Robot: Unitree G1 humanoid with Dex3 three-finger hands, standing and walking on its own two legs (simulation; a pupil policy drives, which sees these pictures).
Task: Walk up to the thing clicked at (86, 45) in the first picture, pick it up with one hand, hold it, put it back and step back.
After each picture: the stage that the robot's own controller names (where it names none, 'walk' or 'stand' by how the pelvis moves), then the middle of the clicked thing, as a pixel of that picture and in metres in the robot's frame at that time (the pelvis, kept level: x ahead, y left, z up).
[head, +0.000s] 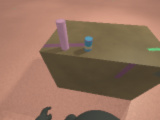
stand; (88, 44) +0.63 +0.04 +0.08
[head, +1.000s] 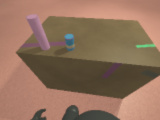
rise first; (69, 42) +0.55 +0.21 +0.11
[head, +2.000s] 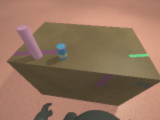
stand; (62, 52) +0.49 +0.24 +0.08
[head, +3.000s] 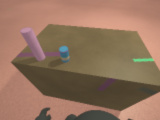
stand; (64, 54) +0.48 +0.22 +0.07
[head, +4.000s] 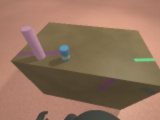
stand; (65, 53) +0.48 +0.22 +0.07
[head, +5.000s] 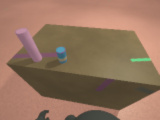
stand; (61, 55) +0.46 +0.24 +0.07
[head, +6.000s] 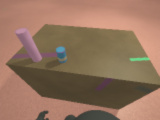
stand; (61, 55) +0.47 +0.24 +0.07
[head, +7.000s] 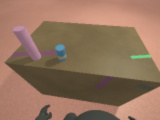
rise first; (61, 53) +0.47 +0.24 +0.07
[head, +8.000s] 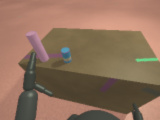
rise first; (66, 55) +0.48 +0.24 +0.08
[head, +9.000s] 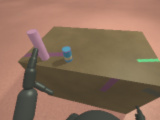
go down; (67, 54) +0.48 +0.24 +0.08
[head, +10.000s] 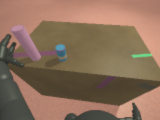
go down; (61, 53) +0.47 +0.22 +0.08
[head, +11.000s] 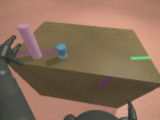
go down; (62, 52) +0.48 +0.22 +0.09
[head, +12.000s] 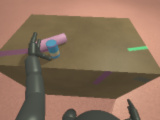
close in; (53, 49) +0.47 +0.25 +0.11
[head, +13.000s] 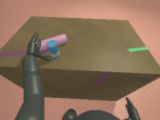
go down; (53, 50) +0.46 +0.24 +0.12
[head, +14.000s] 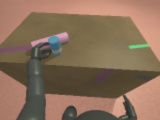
lift; (55, 46) +0.48 +0.23 +0.13
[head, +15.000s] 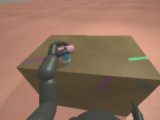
close; (66, 57) +0.50 +0.23 +0.10
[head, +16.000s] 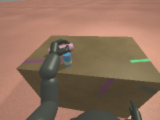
hold; (67, 59) +0.48 +0.22 +0.09
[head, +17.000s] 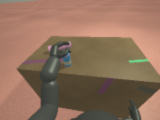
hold; (66, 59) +0.48 +0.23 +0.09
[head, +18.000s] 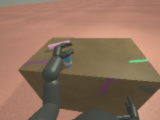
close; (67, 60) +0.49 +0.22 +0.09
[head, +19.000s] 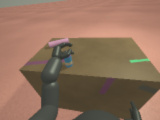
hold; (68, 60) +0.49 +0.22 +0.09
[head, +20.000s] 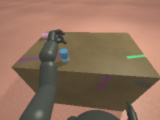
crouch; (64, 56) +0.50 +0.23 +0.09
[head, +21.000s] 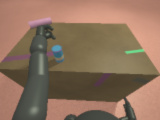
lower; (58, 54) +0.47 +0.22 +0.09
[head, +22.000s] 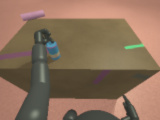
lower; (53, 50) +0.47 +0.23 +0.12
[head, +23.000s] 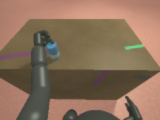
lower; (53, 51) +0.46 +0.23 +0.12
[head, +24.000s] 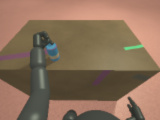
lower; (53, 52) +0.46 +0.24 +0.13
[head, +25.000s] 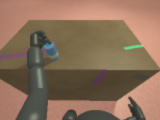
lower; (52, 51) +0.46 +0.24 +0.13
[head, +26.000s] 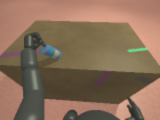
lower; (51, 52) +0.44 +0.26 +0.14
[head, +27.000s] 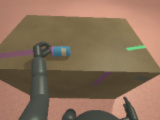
lower; (61, 51) +0.47 +0.19 +0.10
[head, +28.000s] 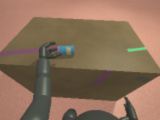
open; (66, 50) +0.50 +0.17 +0.09
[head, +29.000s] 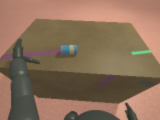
sink last; (69, 49) +0.51 +0.17 +0.08
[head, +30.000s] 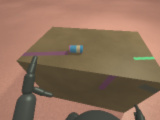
stand; (76, 49) +0.59 +0.19 +0.06
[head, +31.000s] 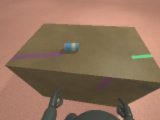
stand; (71, 47) +0.58 +0.19 +0.06
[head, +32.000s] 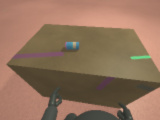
stand; (72, 45) +0.61 +0.20 +0.05
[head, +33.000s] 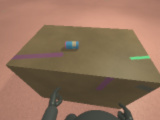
stand; (72, 45) +0.62 +0.20 +0.05
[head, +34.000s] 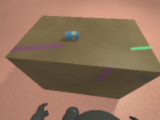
walk; (72, 35) +0.69 +0.20 +0.07
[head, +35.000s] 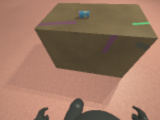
walk; (84, 14) +1.04 +0.15 +0.08
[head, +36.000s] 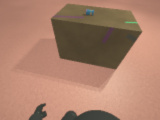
stand; (89, 12) +1.36 +0.11 +0.07
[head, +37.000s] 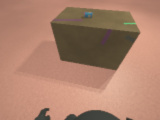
stand; (88, 14) +1.36 +0.11 +0.05
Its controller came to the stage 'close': yes
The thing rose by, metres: 0.01
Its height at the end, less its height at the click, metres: -0.02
